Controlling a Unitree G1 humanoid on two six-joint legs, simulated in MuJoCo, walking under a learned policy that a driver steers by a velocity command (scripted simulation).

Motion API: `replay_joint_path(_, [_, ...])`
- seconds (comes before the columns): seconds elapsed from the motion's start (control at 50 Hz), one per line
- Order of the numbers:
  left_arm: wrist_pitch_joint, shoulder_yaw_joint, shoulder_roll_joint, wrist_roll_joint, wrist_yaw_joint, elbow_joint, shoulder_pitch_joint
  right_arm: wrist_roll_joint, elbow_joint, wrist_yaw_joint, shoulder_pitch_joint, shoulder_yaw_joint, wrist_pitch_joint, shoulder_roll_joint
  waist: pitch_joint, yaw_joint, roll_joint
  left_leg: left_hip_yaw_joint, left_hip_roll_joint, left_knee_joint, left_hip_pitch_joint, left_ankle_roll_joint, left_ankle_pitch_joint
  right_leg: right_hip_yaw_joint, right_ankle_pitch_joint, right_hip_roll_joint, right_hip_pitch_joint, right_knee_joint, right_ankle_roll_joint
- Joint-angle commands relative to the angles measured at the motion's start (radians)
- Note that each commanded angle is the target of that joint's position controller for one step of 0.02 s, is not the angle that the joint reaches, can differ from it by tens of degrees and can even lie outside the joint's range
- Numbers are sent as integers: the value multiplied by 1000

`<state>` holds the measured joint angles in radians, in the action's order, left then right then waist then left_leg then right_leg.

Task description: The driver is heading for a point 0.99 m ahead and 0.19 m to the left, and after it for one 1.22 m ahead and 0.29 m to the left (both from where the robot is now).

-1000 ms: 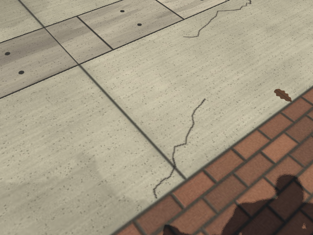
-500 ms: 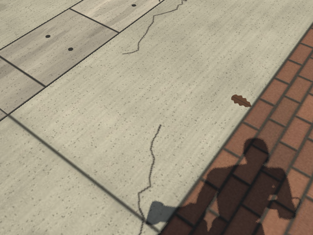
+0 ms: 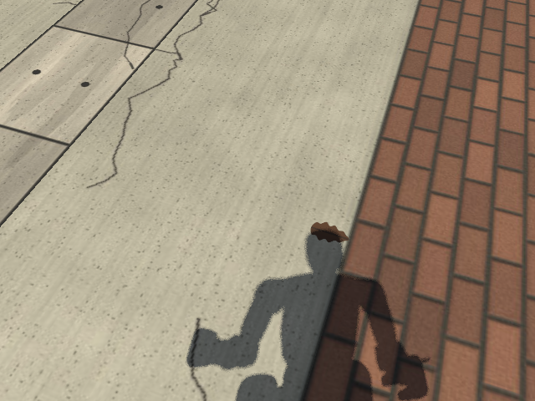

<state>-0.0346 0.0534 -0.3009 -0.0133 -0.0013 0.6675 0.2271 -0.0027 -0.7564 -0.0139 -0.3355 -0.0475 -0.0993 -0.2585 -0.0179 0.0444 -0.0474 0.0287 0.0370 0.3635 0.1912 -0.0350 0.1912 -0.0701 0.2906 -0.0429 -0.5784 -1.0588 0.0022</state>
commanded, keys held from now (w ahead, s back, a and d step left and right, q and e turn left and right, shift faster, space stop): w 0.04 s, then w+q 0.88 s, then w+e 0.08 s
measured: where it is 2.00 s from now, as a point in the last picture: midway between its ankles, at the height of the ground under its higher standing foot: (192, 239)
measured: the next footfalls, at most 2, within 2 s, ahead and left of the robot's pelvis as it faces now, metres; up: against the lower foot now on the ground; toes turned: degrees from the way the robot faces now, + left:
right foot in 0.26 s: +0.29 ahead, -0.15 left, +0.00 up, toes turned +3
left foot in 0.76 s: +0.51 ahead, +0.17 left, +0.00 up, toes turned +23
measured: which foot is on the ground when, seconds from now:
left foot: down 0.00-0.26, up 0.28-0.74, down 0.76-1.00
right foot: up 0.00-0.24, down 0.26-0.76, up 0.78-1.00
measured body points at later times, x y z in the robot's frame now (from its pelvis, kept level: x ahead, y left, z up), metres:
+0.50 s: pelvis +0.25 -0.05 +0.00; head +0.27 -0.05 +0.45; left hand +0.28 +0.24 -0.11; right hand +0.43 -0.30 -0.11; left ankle +0.29 +0.12 -0.66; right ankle +0.25 -0.15 -0.74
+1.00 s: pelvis +0.49 +0.08 +0.00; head +0.52 +0.11 +0.45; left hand +0.52 +0.40 -0.10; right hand +0.70 -0.12 -0.10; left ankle +0.47 +0.15 -0.74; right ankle +0.63 -0.06 -0.67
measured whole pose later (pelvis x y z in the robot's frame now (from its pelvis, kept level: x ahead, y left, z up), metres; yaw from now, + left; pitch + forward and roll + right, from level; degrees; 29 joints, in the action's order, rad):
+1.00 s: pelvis +0.49 +0.08 +0.00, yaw +27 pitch +1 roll +0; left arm -0.09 0.06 -0.31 0.01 0.00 0.73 0.14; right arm 0.00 -0.69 -0.02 -0.30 -0.06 -0.05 -0.28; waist -0.05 0.03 -0.03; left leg -0.04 0.10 0.37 0.22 -0.10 0.16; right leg -0.06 0.23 -0.11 -0.63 -1.02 -0.04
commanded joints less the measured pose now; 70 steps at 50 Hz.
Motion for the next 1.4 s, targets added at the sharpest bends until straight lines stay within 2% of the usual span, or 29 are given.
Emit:
replay_joint_path(0.02, [-22, -5, -20, 9, -8, -83, -62, 11, 45, 5, 34, -38, -12, -163, -2, -9, 124, -229, -262, -207, -88, -191, -158, 1, -102, -51, -107, 171, -12])
replay_joint_path(0.16, [-57, -6, -34, -5, -34, -124, -244, 35, -20, 8, -61, -44, 22, -211, -32, 36, 135, -206, -260, -161, -94, -156, -203, 41, -253, 10, 63, 504, -10])
replay_joint_path(0.24, [-68, 41, -121, 3, -23, -67, -32, 31, -26, 16, -45, -39, 35, -198, 91, -104, 122, -178, -202, 100, -47, -84, -354, 50, -225, 26, 449, 616, 59])
replay_joint_path(0.26, [-64, 62, -190, 24, -9, -46, 140, 10, 5, 15, -26, -14, 30, -132, 239, -181, 32, -131, -137, 388, 123, -40, -163, -119, -222, -152, 721, 585, 124])
replay_joint_path(0.28, [-50, 74, -256, 37, -7, -35, 189, 17, 29, 20, -141, 14, 17, -34, 351, -133, -226, -61, -7, 712, 457, 20, 357, -511, -55, -382, 965, 667, 253])
replay_joint_path(0.3, [-48, 56, -175, 24, -10, -28, 194, 41, 16, 21, -121, -9, 12, -131, 316, -158, -174, -154, -41, 858, 560, 26, 385, -613, 106, -373, 906, 737, 270])
replay_joint_path(0.32, [-49, 40, -123, 12, -9, -23, 142, 53, 32, 19, -52, -26, 14, -174, 186, -148, -124, -152, -83, 893, 611, 22, 299, -464, 102, -341, 808, 752, 238])
replay_joint_path(0.38, [-61, 18, -45, 25, -16, -12, 3, 32, 38, 18, 7, -32, 37, -141, 42, -68, -76, -140, -158, 817, 512, 32, 123, -198, -119, -231, 537, 845, 191])
replay_joint_path(0.48, [-86, 40, -80, 25, -6, 36, -18, 24, 72, 12, 55, -25, 71, -85, -15, -36, -20, -141, -171, 694, 512, 62, -16, 1, -318, -229, 456, 926, 204])
replay_joint_path(0.58, [-73, 54, -131, 17, 8, 73, 19, 23, 124, -20, 206, -9, 62, -62, -53, -88, 6, -73, -155, 417, 472, 42, -220, 154, -342, -213, 488, 936, 174])
replay_joint_path(0.68, [-44, 71, -174, -9, 9, 114, 75, 24, 193, -44, 317, -14, 67, -83, -81, -110, 7, -9, -130, 289, 477, -17, -119, 218, -437, -255, 634, 864, 137])
replay_joint_path(0.72, [-30, 79, -206, -16, 13, 115, 68, 20, 202, -47, 277, -31, 73, -114, -26, -68, -26, 51, -66, 278, 365, -57, -15, 253, -756, -251, 667, 728, 114])
replay_joint_path(0.76, [-17, 73, -199, -22, 19, 108, 54, 25, 139, -33, 16, -84, 82, -199, 122, 78, -6, 85, 30, 207, -11, -120, -40, 307, -891, -194, 558, 358, 64])
replay_joint_path(0.78, [-23, 48, -138, 12, 20, 88, 86, 32, 109, -10, -124, -116, 94, -292, 211, 116, 145, -163, -117, 188, -311, -185, -70, 309, -479, -140, 287, 30, 13])
replay_joint_path(0.8, [-52, 8, -18, 36, 8, 30, 156, 32, 136, -11, -62, -116, 78, -374, 314, -11, 341, -760, -339, 34, -551, -372, 173, 149, 320, 72, -107, -270, -40])
replay_joint_path(0.82, [-82, 25, -119, -4, -3, 22, 31, 28, 157, -21, -80, -90, 61, -278, 350, 76, 192, -835, -365, -77, -554, -355, 249, -25, 295, 43, -203, -339, -21])
replay_joint_path(0.84, [-97, 32, -146, -31, -7, -5, -39, 20, 144, -23, -49, -76, 46, -232, 209, 69, 157, -694, -339, -86, -453, -312, 176, -13, 193, 6, -265, -305, 0])
replay_joint_path(0.86, [-105, 27, -130, -15, 0, 2, -42, 22, 148, -21, 7, -68, 41, -209, 136, 24, 78, -577, -294, -78, -312, -280, 65, -13, 108, -38, -221, -224, 8])
replay_joint_path(0.88, [-104, 32, -133, 11, 7, 12, -34, 17, 159, -18, 69, -60, 40, -182, 93, -16, 67, -489, -256, -83, -188, -258, -49, -15, 56, -66, -151, -139, 1])
replay_joint_path(0.94, [-71, 32, -112, 24, 3, 32, 18, 2, 171, -4, 119, -48, 33, -154, 83, -69, 95, -375, -218, -133, -41, -263, -245, 0, -20, -84, -39, -44, -33])
replay_joint_path(1.06, [-57, 3, -52, 9, -9, 19, -122, 2, 98, 14, 47, -40, 20, -167, 14, 0, 112, -163, -165, -185, -16, -189, -275, 42, -382, -75, -37, 311, -52])
replay_joint_path(1.16, [-63, -3, -57, -10, -36, -16, -229, 2, 35, 11, -7, -44, 17, -188, -54, 49, 100, -136, -237, -205, -149, -175, -195, 44, -437, -47, -84, 466, -4])
replay_joint_path(1.24, [-65, -2, -61, -8, -63, -45, -241, 8, 3, 20, -12, -52, 37, -200, -55, 36, 100, -96, -287, -118, -304, -146, -401, 51, -269, -11, -123, 511, 52])
replay_joint_path(1.3, [-57, 36, -126, 2, -59, -4, -32, 6, 18, 35, 37, -56, 58, -220, 101, -86, 120, -12, -234, 185, -290, -91, -898, 148, -197, 97, 199, 532, 114])
replay_joint_path(1.32, [-52, 60, -181, 1, -49, 23, 114, 0, 33, 45, 36, -46, 59, -204, 192, -153, 81, 19, -198, 420, -128, -51, -791, 52, -253, 52, 461, 532, 160])
replay_joint_path(1.34, [-51, 87, -290, 4, -40, 22, 209, -18, 77, 36, -63, -14, 36, -115, 329, -120, -143, 38, -34, 829, 290, 32, -240, -433, -167, -207, 858, 555, 345])
replay_joint_path(1.36, [-50, 68, -219, -12, -41, 31, 231, -17, 67, 21, -43, -3, 6, -110, 408, -137, -178, -111, 58, 980, 495, 44, 357, -754, -41, -285, 987, 719, 407])
replay_joint_path(1.38, [-46, 52, -170, -10, -35, 23, 191, 22, 92, 2, 38, -18, -20, -174, 281, -155, -109, -168, -14, 1017, 595, 24, 306, -633, 44, -261, 911, 747, 350])
replay_joint_path(1.4, [-42, 47, -152, -5, -30, 7, 135, 31, 112, -3, 108, -13, -34, -174, 177, -141, -20, -148, -60, 959, 598, 12, 228, -512, 19, -224, 769, 760, 315])
Velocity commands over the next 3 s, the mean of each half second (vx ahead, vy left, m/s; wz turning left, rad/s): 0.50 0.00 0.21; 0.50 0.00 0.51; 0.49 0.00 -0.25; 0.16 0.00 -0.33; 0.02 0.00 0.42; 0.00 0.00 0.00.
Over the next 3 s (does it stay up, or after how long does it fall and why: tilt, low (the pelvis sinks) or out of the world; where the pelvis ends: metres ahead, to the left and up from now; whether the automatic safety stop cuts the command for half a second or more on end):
stays up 0.97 0.24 -0.01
